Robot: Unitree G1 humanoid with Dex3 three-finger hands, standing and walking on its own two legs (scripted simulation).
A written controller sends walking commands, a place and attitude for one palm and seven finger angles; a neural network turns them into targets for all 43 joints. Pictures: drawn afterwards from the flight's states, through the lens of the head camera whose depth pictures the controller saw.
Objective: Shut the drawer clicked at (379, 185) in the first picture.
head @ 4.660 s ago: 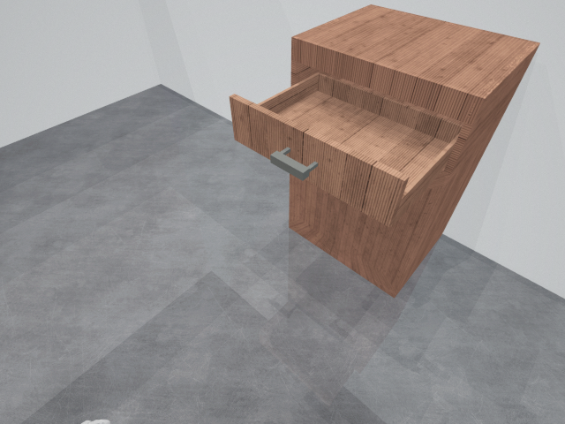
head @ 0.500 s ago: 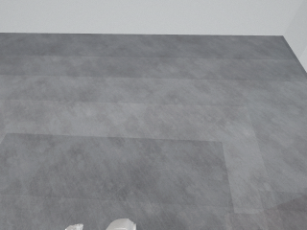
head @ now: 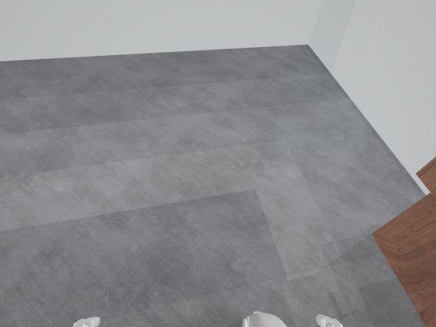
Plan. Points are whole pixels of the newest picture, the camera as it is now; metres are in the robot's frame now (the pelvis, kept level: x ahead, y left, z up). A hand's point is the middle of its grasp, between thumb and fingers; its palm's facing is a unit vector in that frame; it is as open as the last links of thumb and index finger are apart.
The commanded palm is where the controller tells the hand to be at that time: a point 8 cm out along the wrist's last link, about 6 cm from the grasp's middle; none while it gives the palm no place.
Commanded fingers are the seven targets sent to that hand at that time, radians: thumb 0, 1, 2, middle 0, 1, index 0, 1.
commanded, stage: turn to face it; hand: left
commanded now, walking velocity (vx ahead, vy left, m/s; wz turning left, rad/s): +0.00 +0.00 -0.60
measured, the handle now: out of the picture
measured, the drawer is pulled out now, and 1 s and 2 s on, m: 0.29 0.29 0.29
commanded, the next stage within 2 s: take the last steps up to it in 1.90 s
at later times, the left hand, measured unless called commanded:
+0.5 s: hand (146, 320) +0.14 +0.15 -0.17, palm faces -0.26 -0.94 -0.23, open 7.3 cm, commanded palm none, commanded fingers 0.00 0.90 0.90 -0.20 -0.30 -0.20 -0.30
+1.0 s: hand (191, 297) +0.19 +0.07 -0.16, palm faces -0.54 -0.79 -0.28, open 7.3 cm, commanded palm none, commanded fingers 0.00 0.90 0.90 -0.20 -0.30 -0.20 -0.30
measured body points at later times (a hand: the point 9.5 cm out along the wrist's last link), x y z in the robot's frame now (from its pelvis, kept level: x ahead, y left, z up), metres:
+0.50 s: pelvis +0.00 -0.02 +0.00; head +0.05 -0.03 +0.44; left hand +0.16 +0.20 -0.15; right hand +0.00 -0.30 -0.14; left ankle +0.04 +0.11 -0.71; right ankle -0.01 -0.14 -0.74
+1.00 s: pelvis -0.02 -0.04 -0.01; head +0.01 -0.09 +0.43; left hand +0.22 +0.11 -0.13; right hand -0.14 -0.28 -0.17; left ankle +0.04 +0.10 -0.69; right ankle -0.08 -0.12 -0.74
